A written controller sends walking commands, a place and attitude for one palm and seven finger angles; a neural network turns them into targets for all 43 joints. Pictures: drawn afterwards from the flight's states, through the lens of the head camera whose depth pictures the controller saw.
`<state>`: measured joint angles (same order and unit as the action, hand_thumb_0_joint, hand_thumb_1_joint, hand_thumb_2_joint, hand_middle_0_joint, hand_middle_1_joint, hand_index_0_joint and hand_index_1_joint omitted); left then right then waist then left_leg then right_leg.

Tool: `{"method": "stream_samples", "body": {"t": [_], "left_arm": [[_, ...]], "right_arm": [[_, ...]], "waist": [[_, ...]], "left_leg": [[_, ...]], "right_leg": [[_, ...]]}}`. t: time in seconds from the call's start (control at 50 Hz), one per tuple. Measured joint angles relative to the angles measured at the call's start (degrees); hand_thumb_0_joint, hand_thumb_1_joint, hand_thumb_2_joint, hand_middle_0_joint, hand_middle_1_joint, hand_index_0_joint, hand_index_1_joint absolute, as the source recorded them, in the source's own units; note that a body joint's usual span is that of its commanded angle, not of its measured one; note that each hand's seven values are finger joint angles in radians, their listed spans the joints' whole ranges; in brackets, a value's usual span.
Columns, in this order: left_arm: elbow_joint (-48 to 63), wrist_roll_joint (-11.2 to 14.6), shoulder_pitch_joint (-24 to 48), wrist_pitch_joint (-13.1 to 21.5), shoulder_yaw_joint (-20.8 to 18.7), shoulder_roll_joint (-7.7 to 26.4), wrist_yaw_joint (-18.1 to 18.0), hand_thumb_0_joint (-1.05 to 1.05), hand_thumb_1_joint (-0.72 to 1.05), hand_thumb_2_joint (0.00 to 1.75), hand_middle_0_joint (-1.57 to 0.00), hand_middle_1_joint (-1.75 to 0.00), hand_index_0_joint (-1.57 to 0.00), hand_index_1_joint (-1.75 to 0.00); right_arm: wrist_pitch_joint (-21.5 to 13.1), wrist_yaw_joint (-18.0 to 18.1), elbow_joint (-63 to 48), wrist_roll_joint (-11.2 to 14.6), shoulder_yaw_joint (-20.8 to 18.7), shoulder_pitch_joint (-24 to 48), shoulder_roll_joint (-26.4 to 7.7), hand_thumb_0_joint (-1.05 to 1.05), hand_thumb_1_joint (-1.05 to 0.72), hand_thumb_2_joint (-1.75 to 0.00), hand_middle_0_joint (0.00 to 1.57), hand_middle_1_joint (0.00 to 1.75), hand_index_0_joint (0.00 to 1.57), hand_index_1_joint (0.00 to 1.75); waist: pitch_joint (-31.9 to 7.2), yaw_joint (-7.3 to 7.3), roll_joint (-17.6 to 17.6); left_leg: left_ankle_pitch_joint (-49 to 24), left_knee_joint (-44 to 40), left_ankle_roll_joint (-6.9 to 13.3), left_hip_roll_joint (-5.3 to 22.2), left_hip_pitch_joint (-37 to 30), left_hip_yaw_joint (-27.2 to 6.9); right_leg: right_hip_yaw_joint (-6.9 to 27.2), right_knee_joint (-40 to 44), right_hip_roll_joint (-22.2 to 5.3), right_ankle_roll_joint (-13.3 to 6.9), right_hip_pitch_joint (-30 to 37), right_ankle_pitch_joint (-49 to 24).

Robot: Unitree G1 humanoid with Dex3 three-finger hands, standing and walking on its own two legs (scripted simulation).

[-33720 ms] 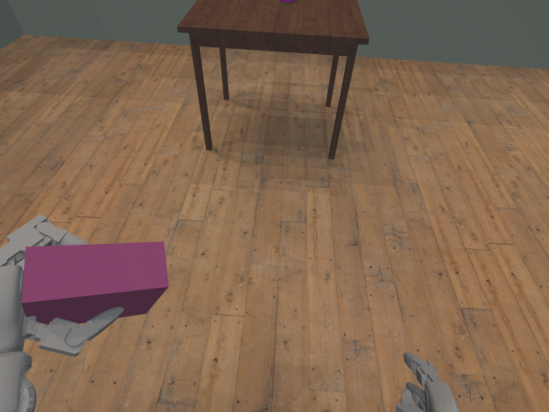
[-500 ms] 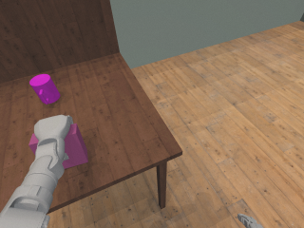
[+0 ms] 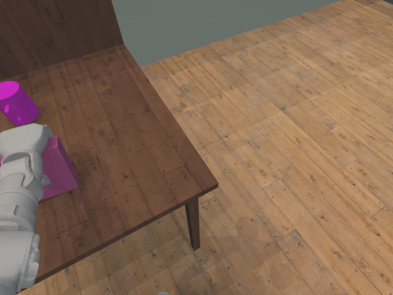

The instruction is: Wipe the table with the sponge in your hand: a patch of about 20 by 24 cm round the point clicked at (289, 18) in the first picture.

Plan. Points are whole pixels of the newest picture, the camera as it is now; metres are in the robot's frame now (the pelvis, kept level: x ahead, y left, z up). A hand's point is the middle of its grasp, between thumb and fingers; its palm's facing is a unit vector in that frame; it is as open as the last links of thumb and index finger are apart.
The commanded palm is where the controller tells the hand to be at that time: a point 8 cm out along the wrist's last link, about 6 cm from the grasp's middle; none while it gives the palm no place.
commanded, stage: wipe forward along the middle lane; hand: left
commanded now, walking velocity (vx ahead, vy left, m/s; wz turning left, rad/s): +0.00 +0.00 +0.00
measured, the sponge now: (43, 177) +0.37 +0.35 +0.00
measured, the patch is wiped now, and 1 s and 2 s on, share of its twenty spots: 0.95 1.00 1.00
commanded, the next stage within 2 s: slide back across to the first lane in 0.36 s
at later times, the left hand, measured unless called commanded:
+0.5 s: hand (30, 144) +0.44 +0.38 +0.04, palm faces -0.18 +0.00 -0.98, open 9.7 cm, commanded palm +0.43 +0.38 +0.08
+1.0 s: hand (10, 144) +0.43 +0.43 +0.04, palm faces -0.11 -0.05 -0.99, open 9.7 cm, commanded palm +0.40 +0.43 +0.10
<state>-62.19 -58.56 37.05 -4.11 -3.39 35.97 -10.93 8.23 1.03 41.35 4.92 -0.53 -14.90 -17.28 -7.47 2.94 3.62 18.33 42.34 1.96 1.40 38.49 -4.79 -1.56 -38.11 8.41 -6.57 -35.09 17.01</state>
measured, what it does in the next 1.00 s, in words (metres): shifts its weight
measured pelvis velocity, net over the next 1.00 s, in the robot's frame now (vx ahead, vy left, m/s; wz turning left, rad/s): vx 0.03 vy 0.08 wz -0.02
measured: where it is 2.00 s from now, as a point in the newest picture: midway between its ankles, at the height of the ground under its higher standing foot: outside the picture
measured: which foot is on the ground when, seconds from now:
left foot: down 0.00-1.00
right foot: down 0.00-1.00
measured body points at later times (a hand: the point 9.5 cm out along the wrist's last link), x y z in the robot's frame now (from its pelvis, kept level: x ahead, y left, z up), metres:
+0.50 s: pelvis +0.00 +0.03 -0.01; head +0.08 +0.03 +0.44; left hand +0.44 +0.38 +0.10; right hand +0.05 -0.24 -0.13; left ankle +0.02 +0.15 -0.71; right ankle +0.01 -0.05 -0.71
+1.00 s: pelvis +0.03 +0.08 +0.01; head +0.08 +0.09 +0.46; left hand +0.44 +0.43 +0.10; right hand +0.10 -0.19 -0.11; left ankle +0.02 +0.15 -0.71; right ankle +0.01 -0.05 -0.71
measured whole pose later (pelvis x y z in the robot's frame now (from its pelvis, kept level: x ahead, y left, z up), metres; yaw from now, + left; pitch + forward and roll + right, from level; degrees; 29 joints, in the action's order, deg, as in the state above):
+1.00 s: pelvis +0.03 +0.08 +0.01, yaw -1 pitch +14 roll -3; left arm -59.6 -60.9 37.0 -3.2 -5.8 35.4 -11.9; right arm 10.8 -0.6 39.8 4.4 -0.7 -15.7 -15.2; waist -8.6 3.1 2.0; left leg 19.1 39.6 3.9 -2.0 34.2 -2.0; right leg 1.6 -32.9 4.6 -0.8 -29.5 17.4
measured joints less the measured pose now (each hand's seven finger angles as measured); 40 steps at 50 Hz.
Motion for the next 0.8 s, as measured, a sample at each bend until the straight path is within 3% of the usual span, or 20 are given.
{"method": "stream_samples", "body": {"t": [0.5,0.8], "left_arm": [[-7.8,-2.8,10.6,-0.1,0.1,3.3,0.2,0.02,-0.60,1.16,-0.84,-1.35,-0.85,-1.36],[-2.3,-2.2,4.2,0.2,-2.9,1.6,-1.3,0.01,-0.57,1.15,-0.81,-1.37,-0.82,-1.40]], "right_arm": [[-0.8,-0.4,-0.9,-0.4,1.1,-1.3,1.2,0.01,-0.90,-0.90,0.20,0.30,0.20,0.30],[1.5,-0.9,-0.6,-0.1,0.4,-3.0,1.7,0.01,-0.90,-0.90,0.20,0.30,0.20,0.30]], "waist": [[-0.5,2.28,-0.6],[-0.8,2.03,-1.2]], "left_leg": [[0.3,2.7,-1.5,-0.7,5.4,0.0],[0.3,-0.9,0.5,-2.2,-0.6,2.3]], "right_leg": [[0.0,-1.2,-0.8,2.2,-4.5,0.2],[2.5,2.9,-2.5,4.6,1.6,0.0]]}}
